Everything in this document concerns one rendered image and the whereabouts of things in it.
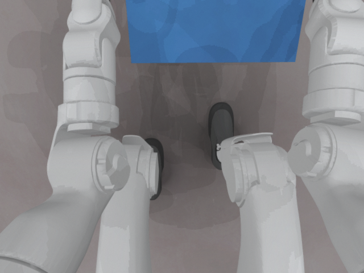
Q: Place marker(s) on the left robot shin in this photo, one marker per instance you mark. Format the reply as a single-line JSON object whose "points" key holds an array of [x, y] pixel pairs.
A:
{"points": [[135, 140]]}

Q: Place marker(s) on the right robot upper arm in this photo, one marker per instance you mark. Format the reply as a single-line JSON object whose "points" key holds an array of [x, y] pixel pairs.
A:
{"points": [[330, 161]]}

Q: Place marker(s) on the left robot forearm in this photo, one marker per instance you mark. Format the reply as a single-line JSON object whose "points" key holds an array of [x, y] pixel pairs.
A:
{"points": [[89, 72]]}

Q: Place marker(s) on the robot right thigh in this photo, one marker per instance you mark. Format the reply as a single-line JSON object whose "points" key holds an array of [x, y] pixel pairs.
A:
{"points": [[270, 226]]}

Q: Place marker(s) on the left robot upper arm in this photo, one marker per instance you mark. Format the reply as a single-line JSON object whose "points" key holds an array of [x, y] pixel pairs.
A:
{"points": [[54, 236]]}

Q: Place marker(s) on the right robot forearm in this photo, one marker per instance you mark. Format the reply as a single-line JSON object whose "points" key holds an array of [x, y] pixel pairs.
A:
{"points": [[336, 63]]}

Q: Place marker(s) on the carton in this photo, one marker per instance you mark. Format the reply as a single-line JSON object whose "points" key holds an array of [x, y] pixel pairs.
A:
{"points": [[214, 31]]}

